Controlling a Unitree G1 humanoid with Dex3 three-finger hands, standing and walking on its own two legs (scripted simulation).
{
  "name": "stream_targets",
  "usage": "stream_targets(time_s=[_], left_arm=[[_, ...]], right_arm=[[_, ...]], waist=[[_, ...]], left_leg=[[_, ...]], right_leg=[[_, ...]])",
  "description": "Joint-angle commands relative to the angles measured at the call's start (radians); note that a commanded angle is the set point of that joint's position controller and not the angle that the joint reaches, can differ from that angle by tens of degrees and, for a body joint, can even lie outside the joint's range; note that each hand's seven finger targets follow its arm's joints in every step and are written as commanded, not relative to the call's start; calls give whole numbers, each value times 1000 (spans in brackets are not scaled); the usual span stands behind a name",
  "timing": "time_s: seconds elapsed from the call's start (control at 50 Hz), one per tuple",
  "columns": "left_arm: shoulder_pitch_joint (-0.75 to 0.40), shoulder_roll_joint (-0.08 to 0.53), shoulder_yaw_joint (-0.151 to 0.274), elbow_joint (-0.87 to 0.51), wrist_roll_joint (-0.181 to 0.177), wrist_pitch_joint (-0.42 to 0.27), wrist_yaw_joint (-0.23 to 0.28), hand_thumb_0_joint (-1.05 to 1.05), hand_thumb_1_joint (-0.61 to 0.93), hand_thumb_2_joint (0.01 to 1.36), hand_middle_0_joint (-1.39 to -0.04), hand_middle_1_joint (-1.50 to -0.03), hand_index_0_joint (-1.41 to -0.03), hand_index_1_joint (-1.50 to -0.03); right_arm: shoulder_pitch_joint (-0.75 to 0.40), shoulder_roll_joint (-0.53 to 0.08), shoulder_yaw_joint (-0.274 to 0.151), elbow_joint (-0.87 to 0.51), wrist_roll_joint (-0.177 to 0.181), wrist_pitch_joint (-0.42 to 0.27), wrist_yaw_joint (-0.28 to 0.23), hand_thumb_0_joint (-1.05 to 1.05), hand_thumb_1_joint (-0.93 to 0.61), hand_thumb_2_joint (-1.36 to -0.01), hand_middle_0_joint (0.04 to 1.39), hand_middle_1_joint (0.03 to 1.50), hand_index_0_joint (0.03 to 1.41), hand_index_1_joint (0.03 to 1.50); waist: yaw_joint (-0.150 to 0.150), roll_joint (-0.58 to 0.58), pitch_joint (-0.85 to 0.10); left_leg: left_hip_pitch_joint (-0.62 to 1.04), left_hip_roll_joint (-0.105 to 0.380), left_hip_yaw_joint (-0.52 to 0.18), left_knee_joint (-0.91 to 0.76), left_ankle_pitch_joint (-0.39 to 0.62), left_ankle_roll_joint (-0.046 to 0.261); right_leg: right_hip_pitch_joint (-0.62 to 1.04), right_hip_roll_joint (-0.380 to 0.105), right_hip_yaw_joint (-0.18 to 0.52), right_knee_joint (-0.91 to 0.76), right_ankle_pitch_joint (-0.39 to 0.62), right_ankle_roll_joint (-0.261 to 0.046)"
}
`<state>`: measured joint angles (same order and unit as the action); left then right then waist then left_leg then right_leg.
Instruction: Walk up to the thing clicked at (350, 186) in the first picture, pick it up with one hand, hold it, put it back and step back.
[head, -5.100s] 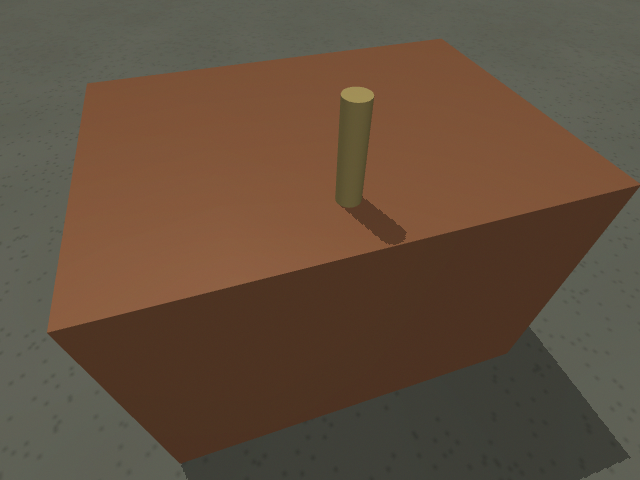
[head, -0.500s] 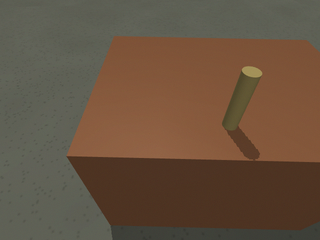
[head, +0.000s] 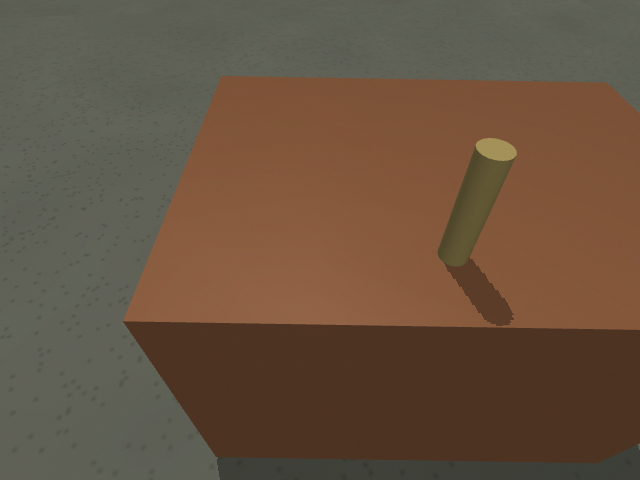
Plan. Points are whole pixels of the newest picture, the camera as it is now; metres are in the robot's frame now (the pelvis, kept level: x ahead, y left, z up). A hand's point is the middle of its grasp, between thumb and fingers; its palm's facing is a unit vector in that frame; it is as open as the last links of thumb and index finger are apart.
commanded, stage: stand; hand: right
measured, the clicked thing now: (471, 209) +0.49 -0.22 +0.07
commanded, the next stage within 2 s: none
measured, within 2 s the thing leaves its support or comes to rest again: neither
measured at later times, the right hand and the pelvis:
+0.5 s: hand out of the picture +0.08 -0.26 -0.16, palm faces -0.01 +0.94 -0.34, open 7.4 cm; pelvis +0.01 -0.01 +0.00, yaw +0 degrees
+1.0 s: hand out of the picture +0.09 -0.27 -0.16, palm faces -0.01 +0.94 -0.34, open 7.4 cm; pelvis +0.02 -0.01 +0.00, yaw -1 degrees
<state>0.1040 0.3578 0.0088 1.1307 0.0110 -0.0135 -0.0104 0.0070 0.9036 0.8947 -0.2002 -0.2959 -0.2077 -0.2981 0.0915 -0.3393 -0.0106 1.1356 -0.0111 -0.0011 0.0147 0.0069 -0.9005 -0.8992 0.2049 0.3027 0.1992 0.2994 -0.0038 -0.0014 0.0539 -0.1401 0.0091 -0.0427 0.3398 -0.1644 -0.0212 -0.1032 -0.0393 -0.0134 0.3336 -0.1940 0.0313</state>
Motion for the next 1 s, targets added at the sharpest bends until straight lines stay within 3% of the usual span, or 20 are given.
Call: stream_targets(time_s=[0.0,0.04,0.4,0.5,0.6,0.92,0.98], left_arm=[[-32,216,35,-59,-3,-26,15,0,900,900,-200,-300,-200,-300],[-30,218,35,-59,-2,-27,17,0,900,900,-200,-300,-200,-300],[-28,219,36,-64,-4,-19,16,0,900,900,-200,-300,-200,-300],[-20,219,37,-64,-5,-23,18,0,900,900,-200,-300,-200,-300],[-20,216,37,-63,-6,-19,18,0,900,900,-200,-300,-200,-300],[-31,221,41,-71,-3,-15,19,0,900,900,-200,-300,-200,-301],[-25,216,38,-68,-5,-15,18,0,900,900,-200,-300,-200,-301]], right_arm=[[-44,-227,-38,-57,3,-30,-13,0,-900,-900,200,300,200,300],[-42,-229,-40,-58,5,-29,-14,0,-900,-900,200,300,200,300],[-26,-227,-29,-54,4,-26,-17,0,-900,-900,200,300,200,300],[-20,-224,-27,-60,5,-29,-20,0,-900,-900,200,300,200,300],[-27,-230,-26,-58,6,-26,-23,0,-900,-900,200,300,200,300],[-25,-227,-25,-66,6,-26,-26,0,-900,-900,200,300,200,300],[-30,-223,-24,-64,5,-27,-25,0,-900,-900,200,300,200,300]], waist=[[3,15,-84],[1,10,-111],[-1,-1,-70],[0,-13,-117],[3,6,-90],[2,8,-106],[4,2,-71]], left_leg=[[9,109,-72,-54,137,35],[31,114,-68,-40,188,37],[10,110,-63,-61,99,28],[53,119,-56,-29,254,31],[49,117,-52,-39,220,29],[68,120,-42,-40,238,29],[53,118,-44,-51,199,26]], right_leg=[[14,-101,77,-60,99,-42],[29,-104,73,-51,151,-42],[6,-90,72,-68,73,-45],[46,-99,66,-40,245,-47],[33,-94,65,-50,199,-43],[38,-97,73,-44,228,-52],[18,-91,73,-56,185,-49]])
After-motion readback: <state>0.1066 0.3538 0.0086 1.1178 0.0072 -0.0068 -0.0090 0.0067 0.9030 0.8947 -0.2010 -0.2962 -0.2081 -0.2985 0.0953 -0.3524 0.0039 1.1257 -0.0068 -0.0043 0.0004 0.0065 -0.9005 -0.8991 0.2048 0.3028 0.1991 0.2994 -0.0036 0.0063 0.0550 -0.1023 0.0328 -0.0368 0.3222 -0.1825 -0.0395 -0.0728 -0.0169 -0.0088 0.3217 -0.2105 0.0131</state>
